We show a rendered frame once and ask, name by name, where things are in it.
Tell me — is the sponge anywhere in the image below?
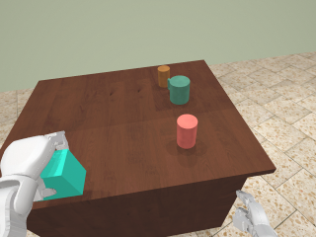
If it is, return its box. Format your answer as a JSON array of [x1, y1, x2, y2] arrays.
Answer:
[[38, 149, 87, 201]]

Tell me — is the left robot hand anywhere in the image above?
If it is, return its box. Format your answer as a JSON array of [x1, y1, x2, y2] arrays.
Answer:
[[0, 130, 69, 202]]

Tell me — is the table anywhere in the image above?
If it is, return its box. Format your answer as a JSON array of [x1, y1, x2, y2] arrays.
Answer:
[[0, 59, 277, 237]]

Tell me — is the right robot hand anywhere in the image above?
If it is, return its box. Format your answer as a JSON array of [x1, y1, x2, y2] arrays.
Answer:
[[232, 190, 271, 235]]

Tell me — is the robot right forearm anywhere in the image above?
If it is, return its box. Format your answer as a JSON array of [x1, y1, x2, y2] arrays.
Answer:
[[252, 224, 278, 237]]

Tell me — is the robot left forearm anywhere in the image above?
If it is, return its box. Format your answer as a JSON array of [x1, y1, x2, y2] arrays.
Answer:
[[0, 174, 39, 237]]

